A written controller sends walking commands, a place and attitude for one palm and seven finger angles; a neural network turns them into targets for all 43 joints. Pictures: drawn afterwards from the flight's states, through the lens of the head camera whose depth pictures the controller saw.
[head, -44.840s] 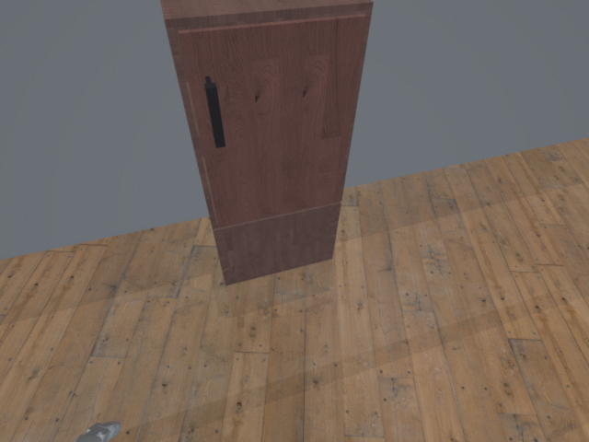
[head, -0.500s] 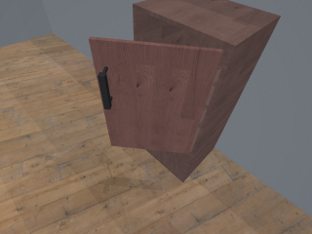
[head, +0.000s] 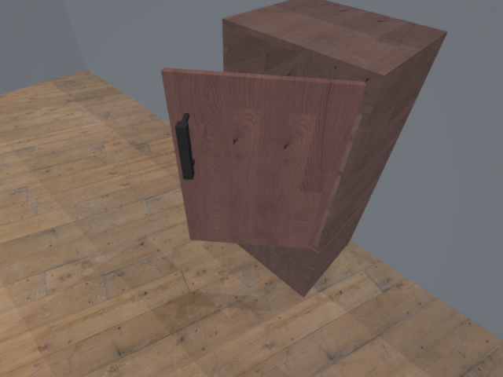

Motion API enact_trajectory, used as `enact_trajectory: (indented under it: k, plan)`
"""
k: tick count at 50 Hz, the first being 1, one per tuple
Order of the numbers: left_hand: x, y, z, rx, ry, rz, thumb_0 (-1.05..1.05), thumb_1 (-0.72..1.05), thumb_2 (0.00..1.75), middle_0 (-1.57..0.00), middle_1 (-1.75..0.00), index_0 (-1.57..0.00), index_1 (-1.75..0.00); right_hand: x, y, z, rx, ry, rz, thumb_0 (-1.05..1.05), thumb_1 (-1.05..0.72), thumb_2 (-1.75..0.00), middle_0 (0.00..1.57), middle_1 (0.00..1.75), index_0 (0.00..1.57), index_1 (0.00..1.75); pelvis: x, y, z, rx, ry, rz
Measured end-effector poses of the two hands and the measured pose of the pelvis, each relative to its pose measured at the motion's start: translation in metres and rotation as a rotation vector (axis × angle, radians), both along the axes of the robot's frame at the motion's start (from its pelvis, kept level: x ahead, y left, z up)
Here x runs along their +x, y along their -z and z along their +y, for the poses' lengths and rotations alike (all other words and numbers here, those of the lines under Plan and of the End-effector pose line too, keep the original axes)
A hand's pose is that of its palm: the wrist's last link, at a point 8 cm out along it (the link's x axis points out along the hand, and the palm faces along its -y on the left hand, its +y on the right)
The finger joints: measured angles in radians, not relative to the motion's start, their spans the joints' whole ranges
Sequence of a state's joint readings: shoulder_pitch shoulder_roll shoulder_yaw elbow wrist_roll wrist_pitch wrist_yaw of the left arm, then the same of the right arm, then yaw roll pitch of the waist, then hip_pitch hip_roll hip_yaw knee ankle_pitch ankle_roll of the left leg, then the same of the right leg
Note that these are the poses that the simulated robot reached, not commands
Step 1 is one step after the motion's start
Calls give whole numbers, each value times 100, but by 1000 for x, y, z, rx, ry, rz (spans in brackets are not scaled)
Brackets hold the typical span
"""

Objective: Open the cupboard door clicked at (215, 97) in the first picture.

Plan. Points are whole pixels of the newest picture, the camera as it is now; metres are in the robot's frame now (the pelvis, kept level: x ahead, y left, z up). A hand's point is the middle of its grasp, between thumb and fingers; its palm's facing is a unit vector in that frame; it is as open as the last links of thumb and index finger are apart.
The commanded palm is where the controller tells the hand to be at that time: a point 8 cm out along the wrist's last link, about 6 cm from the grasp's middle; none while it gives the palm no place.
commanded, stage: look again from close up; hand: left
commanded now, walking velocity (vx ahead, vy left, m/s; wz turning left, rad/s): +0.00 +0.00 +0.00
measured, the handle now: (187, 146) +0.60 +0.19 +0.03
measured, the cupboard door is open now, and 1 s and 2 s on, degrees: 39 39 39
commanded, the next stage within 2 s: shuffle to correct the standing spot in 0.10 s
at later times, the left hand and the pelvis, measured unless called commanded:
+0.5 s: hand out of the picture -0.07 +0.16 -0.18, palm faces +0.06 -0.99 -0.14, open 7.4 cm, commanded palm none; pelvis +0.00 +0.00 +0.00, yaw +0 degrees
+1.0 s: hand out of the picture +0.11 +0.17 -0.17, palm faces -0.02 -0.97 -0.22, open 7.3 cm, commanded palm none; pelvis +0.07 -0.01 +0.00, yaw -1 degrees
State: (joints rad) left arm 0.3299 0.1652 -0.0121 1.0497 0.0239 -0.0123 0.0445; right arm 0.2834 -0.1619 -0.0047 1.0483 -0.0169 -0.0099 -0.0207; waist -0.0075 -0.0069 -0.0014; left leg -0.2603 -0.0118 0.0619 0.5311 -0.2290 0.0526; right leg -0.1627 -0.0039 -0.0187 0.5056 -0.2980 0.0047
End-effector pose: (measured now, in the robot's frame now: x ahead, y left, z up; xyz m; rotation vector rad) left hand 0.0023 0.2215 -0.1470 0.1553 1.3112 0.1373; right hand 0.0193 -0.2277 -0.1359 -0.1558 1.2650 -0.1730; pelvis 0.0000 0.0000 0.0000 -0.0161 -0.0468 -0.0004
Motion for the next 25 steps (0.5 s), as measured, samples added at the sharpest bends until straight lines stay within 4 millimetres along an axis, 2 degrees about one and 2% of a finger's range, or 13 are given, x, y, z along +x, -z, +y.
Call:
enact_trajectory:
  k: [5, 12, 19, 25]
  plan:
    - [-7, -1, 10, -2, 4, 7, 0, 91, 90, -20, -30, -20, -29, -13, -2, 9, 4, -4, 18, 1, -93, -90, 20, 30, 20, 30, -8, -1, 9, 3, -3, 11]
    - [-32, -1, 14, -11, -13, 59, 0, 91, 90, -20, -30, -20, -29, -27, -2, 18, 13, -4, 57, 0, -91, -90, 21, 30, 20, 30, -13, -2, 14, 5, -7, 21]
    - [-58, -1, 5, -30, -35, 126, 0, 91, 90, -20, -30, -20, -29, -31, 0, 15, 21, 4, 82, 0, -91, -90, 21, 30, 20, 30, -10, -3, 10, 5, -7, 24]
    - [-75, 2, -12, -54, -72, 167, 0, 91, 90, -20, -30, -20, -29, -20, 3, 5, 16, 0, 73, 0, -91, -90, 21, 30, 20, 30, -2, 1, 2, 4, -7, 21]
